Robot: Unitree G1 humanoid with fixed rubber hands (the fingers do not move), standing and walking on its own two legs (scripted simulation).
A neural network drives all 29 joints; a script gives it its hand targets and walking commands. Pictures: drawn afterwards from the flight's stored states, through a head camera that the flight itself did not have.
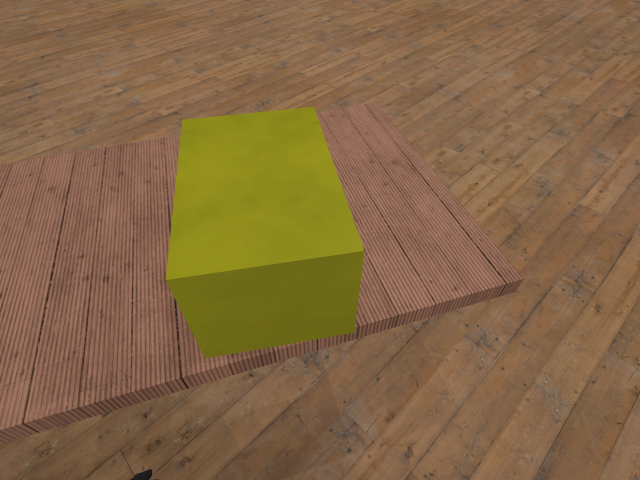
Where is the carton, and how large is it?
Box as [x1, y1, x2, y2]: [166, 107, 363, 357]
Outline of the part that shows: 313,107 182,120 166,281 205,357 349,333 354,331 363,248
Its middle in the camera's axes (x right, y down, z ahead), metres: -0.08 -0.03 +0.57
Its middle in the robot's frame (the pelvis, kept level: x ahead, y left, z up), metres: +0.47 +0.10 +0.07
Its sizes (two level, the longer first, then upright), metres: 0.317 0.209 0.178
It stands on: a table, 0.74 m high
